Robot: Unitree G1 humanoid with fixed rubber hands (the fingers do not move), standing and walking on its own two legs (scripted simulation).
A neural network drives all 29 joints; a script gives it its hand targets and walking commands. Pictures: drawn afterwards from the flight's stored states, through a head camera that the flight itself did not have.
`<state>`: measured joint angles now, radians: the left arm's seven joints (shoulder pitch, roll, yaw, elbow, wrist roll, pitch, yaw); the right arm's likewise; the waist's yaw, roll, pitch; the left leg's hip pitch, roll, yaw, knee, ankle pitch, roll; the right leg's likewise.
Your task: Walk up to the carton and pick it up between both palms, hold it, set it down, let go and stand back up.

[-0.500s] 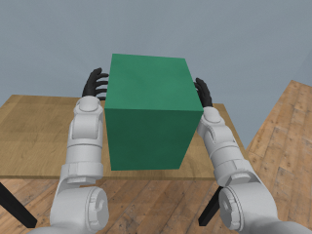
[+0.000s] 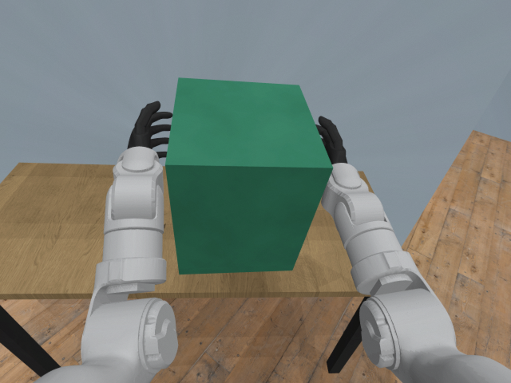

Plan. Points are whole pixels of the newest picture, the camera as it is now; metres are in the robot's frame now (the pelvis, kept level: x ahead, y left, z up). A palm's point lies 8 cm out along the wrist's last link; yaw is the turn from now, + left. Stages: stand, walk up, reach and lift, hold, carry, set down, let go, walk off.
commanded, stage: reach and lift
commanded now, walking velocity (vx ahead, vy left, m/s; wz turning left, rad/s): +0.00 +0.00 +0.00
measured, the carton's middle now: (239, 180) +0.40 +0.00 +0.14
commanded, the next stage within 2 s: hold in 0.64 s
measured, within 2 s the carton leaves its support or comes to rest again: neither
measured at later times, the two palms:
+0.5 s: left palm (141, 147) +0.38 +0.15 +0.22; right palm (334, 157) +0.38 -0.14 +0.20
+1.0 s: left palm (132, 141) +0.36 +0.15 +0.24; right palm (337, 148) +0.37 -0.14 +0.23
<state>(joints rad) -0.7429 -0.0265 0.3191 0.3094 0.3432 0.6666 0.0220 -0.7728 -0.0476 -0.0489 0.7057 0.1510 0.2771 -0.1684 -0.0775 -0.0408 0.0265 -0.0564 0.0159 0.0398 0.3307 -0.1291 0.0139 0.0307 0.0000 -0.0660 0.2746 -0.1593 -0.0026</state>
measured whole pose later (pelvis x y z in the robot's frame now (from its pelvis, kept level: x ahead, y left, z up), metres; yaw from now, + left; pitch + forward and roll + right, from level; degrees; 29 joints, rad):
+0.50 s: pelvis +0.00 +0.00 +0.00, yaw +0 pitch -9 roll -1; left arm -0.75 -0.02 0.33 0.28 0.34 0.71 0.01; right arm -0.80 -0.07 -0.01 0.68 0.20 0.32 -0.19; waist -0.08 -0.04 0.02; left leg -0.05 0.02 0.03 0.35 -0.14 0.01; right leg 0.04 0.01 -0.06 0.28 -0.17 0.00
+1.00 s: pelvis +0.00 +0.00 +0.00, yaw +0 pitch -9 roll -1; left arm -0.76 -0.01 0.33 0.21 0.34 0.80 0.00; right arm -0.82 -0.08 0.00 0.63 0.24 0.41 -0.20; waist -0.08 -0.03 0.00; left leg -0.05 0.02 0.03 0.35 -0.13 0.01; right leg 0.04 0.01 -0.06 0.28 -0.16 -0.01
